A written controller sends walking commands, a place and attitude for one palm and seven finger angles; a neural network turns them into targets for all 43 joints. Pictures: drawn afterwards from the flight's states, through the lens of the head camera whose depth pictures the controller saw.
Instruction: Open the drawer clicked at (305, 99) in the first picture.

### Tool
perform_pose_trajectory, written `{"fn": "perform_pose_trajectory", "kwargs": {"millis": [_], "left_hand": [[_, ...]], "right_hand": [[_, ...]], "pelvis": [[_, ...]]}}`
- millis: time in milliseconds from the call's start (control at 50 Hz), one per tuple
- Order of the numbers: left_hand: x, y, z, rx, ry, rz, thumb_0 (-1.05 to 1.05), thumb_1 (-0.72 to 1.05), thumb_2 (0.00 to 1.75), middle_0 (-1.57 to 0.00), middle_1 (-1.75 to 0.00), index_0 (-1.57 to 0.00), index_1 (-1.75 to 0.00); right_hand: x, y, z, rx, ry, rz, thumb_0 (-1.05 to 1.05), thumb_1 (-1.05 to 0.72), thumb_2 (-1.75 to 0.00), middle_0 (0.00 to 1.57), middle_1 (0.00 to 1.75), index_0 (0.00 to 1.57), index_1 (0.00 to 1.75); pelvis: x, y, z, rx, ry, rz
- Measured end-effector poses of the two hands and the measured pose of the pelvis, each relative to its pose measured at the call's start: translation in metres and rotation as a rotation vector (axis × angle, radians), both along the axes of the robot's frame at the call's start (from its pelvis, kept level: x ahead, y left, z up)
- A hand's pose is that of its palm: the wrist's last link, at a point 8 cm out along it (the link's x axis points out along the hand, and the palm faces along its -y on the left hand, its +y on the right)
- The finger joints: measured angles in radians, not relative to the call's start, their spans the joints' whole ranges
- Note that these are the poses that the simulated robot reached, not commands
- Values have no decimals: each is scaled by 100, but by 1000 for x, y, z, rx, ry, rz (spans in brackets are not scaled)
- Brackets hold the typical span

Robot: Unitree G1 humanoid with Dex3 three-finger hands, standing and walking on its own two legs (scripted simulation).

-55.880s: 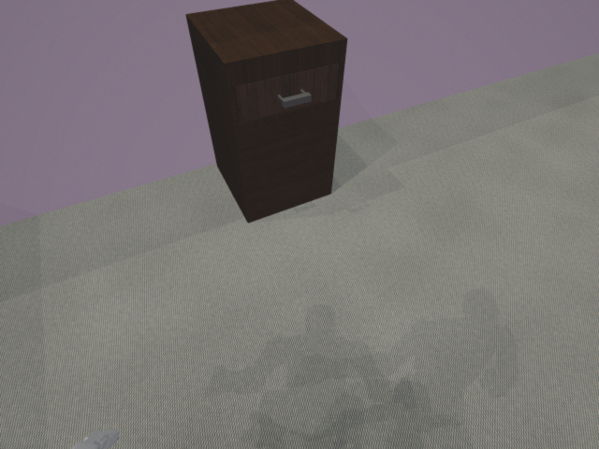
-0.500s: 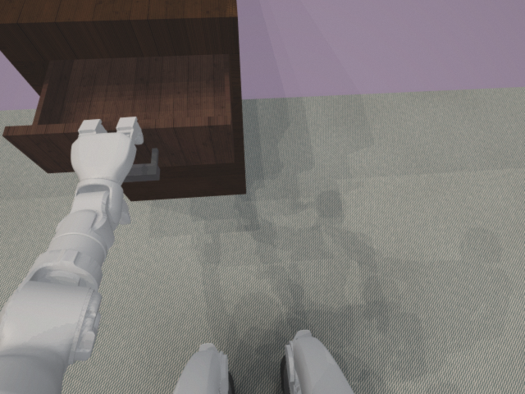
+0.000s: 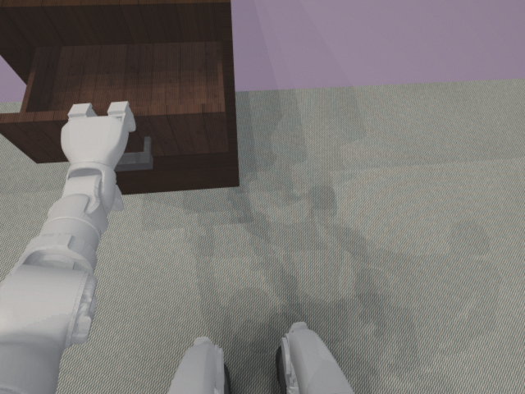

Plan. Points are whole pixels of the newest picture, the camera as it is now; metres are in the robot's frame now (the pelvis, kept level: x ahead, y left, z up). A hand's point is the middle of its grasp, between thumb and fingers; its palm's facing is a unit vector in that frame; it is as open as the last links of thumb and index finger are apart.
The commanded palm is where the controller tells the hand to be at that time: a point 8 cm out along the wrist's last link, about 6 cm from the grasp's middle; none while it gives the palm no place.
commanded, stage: re-aim the fingers above the handle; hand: left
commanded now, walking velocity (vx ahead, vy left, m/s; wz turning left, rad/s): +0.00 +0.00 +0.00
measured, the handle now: (122, 152) +0.54 +0.22 -0.08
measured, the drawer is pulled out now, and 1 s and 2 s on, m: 0.17 0.16 0.16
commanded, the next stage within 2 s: lower the fingers behind the handle in 1.26 s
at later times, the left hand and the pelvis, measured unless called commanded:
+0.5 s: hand (100, 161) +0.50 +0.23 -0.04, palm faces -0.10 +0.00 -1.00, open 13.8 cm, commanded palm +0.49 +0.22 +0.02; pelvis +0.00 +0.00 +0.00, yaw -1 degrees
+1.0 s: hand (105, 158) +0.50 +0.22 -0.03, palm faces -0.08 -0.01 -1.00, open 13.8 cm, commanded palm +0.48 +0.22 +0.02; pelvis +0.02 +0.00 +0.01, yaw -1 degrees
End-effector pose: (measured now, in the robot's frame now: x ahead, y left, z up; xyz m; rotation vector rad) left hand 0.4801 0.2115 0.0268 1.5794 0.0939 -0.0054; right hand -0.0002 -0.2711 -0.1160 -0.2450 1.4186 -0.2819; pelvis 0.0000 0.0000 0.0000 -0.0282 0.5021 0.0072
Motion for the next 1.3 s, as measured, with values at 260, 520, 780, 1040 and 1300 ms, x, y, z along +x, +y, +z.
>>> {"fn": "perform_pose_trajectory", "kwargs": {"millis": [260,520,780,1040,1300], "left_hand": [[9,1,0,-10,8,4,0,-49,30,-32,-120,-35,-124],[2,19,-9,-16,29,2,0,-49,30,-32,-120,-33,-121],[7,14,-5,-14,8,13,0,-49,30,-32,-120,-32,-120],[1,13,-3,-15,13,6,0,-49,30,-32,-120,-32,-120],[3,1,0,-18,-4,-10,0,-49,30,-32,-120,-32,-120]], "right_hand": [[7,3,-2,-4,-24,11,1,-90,-89,20,30,20,30],[6,3,-4,-6,5,4,1,-90,-89,20,30,20,30],[21,5,2,-4,-5,8,1,-90,-89,20,30,20,30],[25,7,2,12,-12,3,1,-90,-89,20,30,20,30],[28,3,2,6,-16,11,1,-90,-89,20,30,20,30]], "pelvis": [[-2,1,-3,-1,8,-4],[4,3,-4,-3,17,-8],[11,5,2,-9,8,-3],[15,5,5,-2,-3,-16],[14,2,5,-3,-2,-3]]}}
